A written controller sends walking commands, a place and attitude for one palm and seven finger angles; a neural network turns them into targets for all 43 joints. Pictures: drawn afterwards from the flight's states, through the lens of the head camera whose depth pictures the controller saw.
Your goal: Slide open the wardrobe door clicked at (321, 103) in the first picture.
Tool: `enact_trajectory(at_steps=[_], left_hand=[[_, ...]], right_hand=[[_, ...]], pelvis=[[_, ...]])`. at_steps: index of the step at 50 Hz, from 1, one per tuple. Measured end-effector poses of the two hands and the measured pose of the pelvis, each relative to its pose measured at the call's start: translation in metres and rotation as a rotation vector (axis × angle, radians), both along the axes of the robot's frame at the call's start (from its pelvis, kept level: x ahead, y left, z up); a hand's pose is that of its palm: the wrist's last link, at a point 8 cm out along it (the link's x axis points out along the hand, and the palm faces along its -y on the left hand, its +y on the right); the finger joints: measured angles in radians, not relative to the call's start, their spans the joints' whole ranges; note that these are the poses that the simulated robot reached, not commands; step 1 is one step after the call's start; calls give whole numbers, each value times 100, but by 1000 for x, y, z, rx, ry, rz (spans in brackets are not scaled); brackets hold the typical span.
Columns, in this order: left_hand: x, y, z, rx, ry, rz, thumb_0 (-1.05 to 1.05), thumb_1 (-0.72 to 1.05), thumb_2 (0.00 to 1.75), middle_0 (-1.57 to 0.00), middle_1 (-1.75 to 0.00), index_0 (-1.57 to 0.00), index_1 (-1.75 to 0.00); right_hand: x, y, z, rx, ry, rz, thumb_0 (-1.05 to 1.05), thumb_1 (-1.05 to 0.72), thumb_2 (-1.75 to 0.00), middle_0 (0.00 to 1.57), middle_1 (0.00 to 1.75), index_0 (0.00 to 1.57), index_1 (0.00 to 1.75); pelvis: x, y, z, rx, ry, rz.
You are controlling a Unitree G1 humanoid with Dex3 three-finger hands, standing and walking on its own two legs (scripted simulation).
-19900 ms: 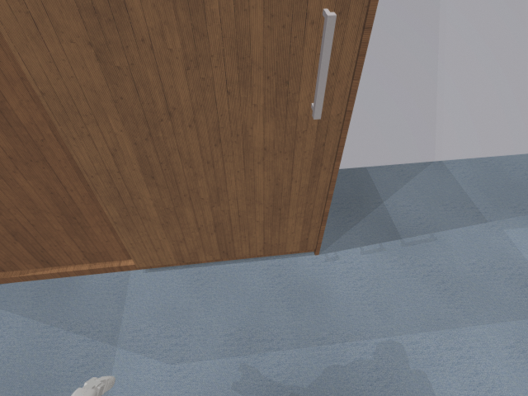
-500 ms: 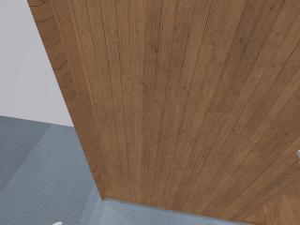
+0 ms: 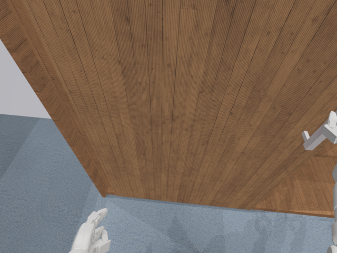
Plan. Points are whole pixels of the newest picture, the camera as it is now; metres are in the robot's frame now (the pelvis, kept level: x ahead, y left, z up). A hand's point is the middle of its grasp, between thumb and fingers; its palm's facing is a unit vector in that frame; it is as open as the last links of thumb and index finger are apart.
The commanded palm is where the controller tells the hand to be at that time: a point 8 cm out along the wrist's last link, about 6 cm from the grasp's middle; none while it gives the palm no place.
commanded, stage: stop walking and hold the door there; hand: right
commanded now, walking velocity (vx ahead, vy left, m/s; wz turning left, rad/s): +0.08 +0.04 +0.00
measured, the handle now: (335, 112) +0.41 -0.38 +0.13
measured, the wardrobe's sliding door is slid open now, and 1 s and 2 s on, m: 0.67 0.67 0.67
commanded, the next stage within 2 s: loosen the grip on the handle in 0.58 s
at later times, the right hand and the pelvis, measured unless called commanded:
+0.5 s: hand (331, 127) +0.36 -0.34 +0.13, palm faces +0.53 +0.80 -0.30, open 6.8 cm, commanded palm +0.32 -0.35 +0.12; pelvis +0.00 -0.02 +0.01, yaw +2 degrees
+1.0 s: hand out of the picture +0.36 -0.35 +0.14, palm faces +0.53 +0.80 -0.28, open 11.6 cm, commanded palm +0.31 -0.37 +0.14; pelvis -0.03 -0.01 +0.00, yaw +1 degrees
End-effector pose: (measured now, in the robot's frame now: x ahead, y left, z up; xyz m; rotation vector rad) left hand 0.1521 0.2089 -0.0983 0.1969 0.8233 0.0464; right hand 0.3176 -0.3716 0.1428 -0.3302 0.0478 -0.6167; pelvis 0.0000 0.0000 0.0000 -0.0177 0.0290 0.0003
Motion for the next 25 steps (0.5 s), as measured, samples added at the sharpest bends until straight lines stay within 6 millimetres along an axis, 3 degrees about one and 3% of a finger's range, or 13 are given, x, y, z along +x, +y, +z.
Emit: enact_trajectory(at_steps=[5, 14, 25], left_hand=[[-24, 5, -4, 21, 54, 32, 1, 90, 90, -21, -30, -21, -30], [-62, 41, 6, 148, 98, 146, 1, 90, 90, -21, -30, -21, -30], [-72, 50, 7, 149, 110, 175, 1, 91, 90, -20, -30, -20, -30]], right_hand=[[0, -1, 1, 14, 12, 12, -9, -68, -78, 23, 132, 17, 127], [0, -5, 1, 27, 1, 44, -9, -66, -79, 24, 134, 19, 128], [1, -5, 1, 34, 10, 37, -9, -65, -80, 24, 134, 20, 130]], pelvis=[[-3, -8, 3, 28, -6, 12], [-4, -17, 4, 25, -19, 23], [-2, -15, 7, 29, -8, 27]])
